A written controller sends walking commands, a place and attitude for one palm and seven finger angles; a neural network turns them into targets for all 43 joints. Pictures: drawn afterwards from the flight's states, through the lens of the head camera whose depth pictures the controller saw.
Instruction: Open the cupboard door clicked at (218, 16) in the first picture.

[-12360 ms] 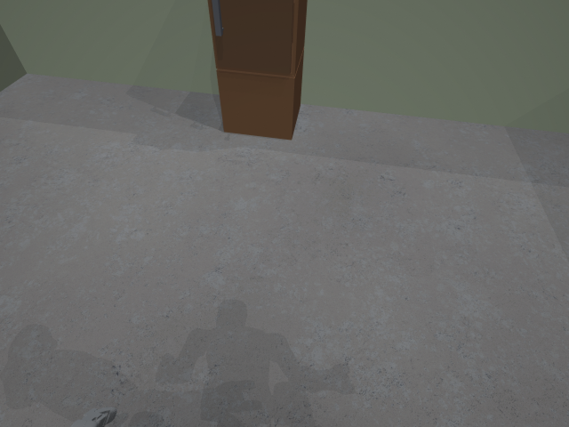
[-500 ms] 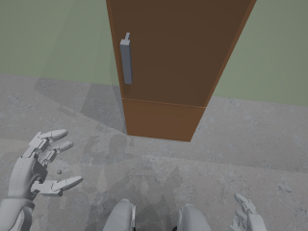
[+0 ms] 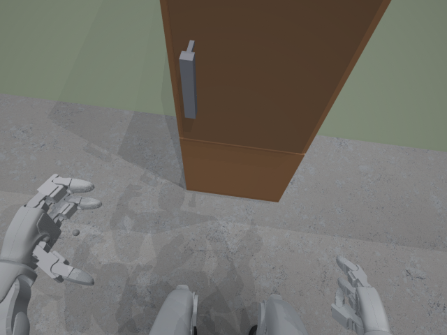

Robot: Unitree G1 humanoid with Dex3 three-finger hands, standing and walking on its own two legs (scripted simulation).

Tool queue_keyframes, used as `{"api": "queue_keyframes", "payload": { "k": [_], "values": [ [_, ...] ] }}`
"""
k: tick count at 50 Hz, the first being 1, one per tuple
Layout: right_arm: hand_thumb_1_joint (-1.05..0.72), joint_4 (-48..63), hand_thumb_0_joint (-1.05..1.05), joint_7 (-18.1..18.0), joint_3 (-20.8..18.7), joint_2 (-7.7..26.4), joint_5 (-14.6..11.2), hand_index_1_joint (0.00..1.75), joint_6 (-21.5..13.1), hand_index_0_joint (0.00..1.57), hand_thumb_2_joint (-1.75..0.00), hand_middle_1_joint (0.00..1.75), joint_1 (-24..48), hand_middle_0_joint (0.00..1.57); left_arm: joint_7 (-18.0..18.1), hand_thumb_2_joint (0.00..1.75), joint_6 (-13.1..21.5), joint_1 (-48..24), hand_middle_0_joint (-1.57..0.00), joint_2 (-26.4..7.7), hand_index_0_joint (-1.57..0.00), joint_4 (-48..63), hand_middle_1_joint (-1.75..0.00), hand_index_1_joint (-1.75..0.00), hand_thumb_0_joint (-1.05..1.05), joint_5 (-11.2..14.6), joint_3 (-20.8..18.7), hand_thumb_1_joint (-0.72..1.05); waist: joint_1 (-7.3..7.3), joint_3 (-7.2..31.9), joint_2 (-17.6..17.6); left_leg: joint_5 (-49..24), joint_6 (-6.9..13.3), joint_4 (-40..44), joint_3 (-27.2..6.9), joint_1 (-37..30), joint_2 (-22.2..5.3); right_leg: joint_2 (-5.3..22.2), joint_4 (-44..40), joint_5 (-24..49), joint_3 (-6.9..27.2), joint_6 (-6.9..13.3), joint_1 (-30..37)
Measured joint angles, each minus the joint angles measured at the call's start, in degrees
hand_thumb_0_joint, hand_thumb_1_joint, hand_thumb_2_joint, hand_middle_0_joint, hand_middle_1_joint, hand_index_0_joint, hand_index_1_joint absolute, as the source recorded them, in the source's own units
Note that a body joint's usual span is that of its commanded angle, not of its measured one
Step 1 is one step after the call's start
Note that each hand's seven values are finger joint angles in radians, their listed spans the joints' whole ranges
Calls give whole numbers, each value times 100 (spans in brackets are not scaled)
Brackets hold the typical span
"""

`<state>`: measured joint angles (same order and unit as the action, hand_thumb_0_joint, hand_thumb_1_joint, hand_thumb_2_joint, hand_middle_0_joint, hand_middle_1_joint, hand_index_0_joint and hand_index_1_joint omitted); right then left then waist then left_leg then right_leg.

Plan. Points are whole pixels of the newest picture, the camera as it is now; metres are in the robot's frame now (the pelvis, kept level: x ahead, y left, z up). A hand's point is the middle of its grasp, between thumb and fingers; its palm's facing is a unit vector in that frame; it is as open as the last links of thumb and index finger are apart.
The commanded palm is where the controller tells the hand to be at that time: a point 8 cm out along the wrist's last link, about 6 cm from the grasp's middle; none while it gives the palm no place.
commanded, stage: raise the hand with hooked fingers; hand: left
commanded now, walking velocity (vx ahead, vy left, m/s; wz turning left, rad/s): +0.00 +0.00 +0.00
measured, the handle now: (191, 81) +0.63 +0.12 +0.02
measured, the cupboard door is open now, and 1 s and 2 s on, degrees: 0 0 0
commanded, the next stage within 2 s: move the hooked fingers beside the handle in 0.68 s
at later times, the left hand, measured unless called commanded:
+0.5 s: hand (79, 217) +0.29 +0.26 +0.04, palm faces -0.05 -1.00 -0.06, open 13.9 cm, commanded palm +0.27 +0.31 +0.04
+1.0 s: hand (95, 201) +0.31 +0.24 +0.03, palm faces -0.11 -0.99 -0.02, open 14.0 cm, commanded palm +0.31 +0.29 +0.04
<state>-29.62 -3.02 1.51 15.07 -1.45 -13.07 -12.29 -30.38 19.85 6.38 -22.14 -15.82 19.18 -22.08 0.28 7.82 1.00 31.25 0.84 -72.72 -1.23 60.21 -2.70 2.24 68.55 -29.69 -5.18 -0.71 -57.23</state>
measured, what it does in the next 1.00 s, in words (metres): stands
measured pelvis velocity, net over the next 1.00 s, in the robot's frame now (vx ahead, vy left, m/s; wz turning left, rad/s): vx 0.00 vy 0.00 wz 0.00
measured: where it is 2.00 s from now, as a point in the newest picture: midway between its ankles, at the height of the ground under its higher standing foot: outside the picture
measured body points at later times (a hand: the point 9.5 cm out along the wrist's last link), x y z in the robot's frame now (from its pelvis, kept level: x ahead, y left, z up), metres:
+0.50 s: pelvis +0.00 -0.01 +0.00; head +0.10 +0.01 +0.44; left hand +0.28 +0.31 +0.04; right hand +0.16 -0.27 -0.08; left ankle +0.03 +0.11 -0.63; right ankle +0.03 -0.14 -0.63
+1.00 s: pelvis +0.00 +0.00 -0.01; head +0.10 +0.02 +0.43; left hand +0.31 +0.30 +0.04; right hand +0.17 -0.26 -0.09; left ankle +0.03 +0.11 -0.63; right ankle +0.03 -0.14 -0.63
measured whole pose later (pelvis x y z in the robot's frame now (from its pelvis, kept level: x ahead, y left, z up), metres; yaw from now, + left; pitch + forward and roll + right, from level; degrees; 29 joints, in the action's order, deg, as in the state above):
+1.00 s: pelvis +0.00 +0.00 -0.01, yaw +0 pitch +20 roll -4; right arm -31.5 -4.0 1.4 16.2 -1.8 -12.1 -13.1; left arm -31.9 20.1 -6.8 -22.5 -24.5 19.0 -21.8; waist 1.3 8.1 0.9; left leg 31.4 0.6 -74.0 -1.4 62.9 -2.7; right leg 2.2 70.2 -30.0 -5.1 -0.5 -60.0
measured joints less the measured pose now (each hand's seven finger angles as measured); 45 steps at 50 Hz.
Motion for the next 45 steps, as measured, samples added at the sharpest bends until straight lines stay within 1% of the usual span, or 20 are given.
{"api": "queue_keyframes", "payload": {
  "k": [6, 11, 15, 25, 40, 42, 45],
  "values": [
    [-90, -106, 1, -27, 4, 18, 1, 30, 27, 20, -89, 30, -60, 20, -187, 31, 149, -327, -30, -118, -30, -201, -120, -120, -1, 163, -270, -49, 21, -33, -20, 34, -36, -45, -10, 61, -36, -36, 60, -36, -4, 34, -78],
    [-90, -145, 1, -20, -27, 78, -32, 30, 83, 20, -89, 30, -133, 20, -367, 31, 19, -531, -30, -270, -30, -516, -120, -120, -1, 234, -424, -49, 74, -6, -4, 38, -56, -40, -5, 94, -58, -58, 73, -43, 5, 53, -131],
    [-90, -125, 1, -4, -76, 132, -44, 30, 96, 20, -89, 30, -194, 20, -446, 30, -46, -506, -30, -280, -30, -563, -120, -120, -1, 275, -419, -49, 115, 8, 14, 28, -63, -6, 17, 83, -74, -74, 53, -30, 27, 61, -140],
    [-90, -61, 1, 4, -110, 146, -45, 30, 136, 20, -89, 30, -228, 20, -300, 30, 140, -424, -30, -160, -30, -551, -120, -120, -1, 260, -429, -49, 156, 5, -36, 19, -84, -9, 32, 90, -88, -89, 93, -33, 47, 82, -176],
    [-90, -36, 1, -22, -25, 74, -48, 30, 143, 20, -89, 30, -137, 20, -374, 30, 150, -422, -31, -180, -30, -566, -120, -120, -1, 282, -405, -49, 118, 26, -14, 23, -64, -48, -1, 112, -73, -81, 87, -24, 21, 62, -162],
    [-90, -43, 1, -32, -22, 83, -51, 30, 131, 20, -89, 30, -140, 20, -365, 30, 153, -487, -30, -180, -30, -600, -120, -120, -1, 267, -382, -49, 104, 33, -10, 26, -57, -61, -7, 127, -60, -69, 95, -29, 15, 53, -167],
    [-90, -98, 1, -69, -18, 116, -50, 30, 94, 20, -89, 30, -132, 20, -308, 30, 141, -771, -30, -142, -30, -720, -120, -120, -1, 209, -272, -50, 71, 29, 2, 29, -43, -106, -30, 184, -31, -42, 128, -39, -5, 41, -200]
  ]
}}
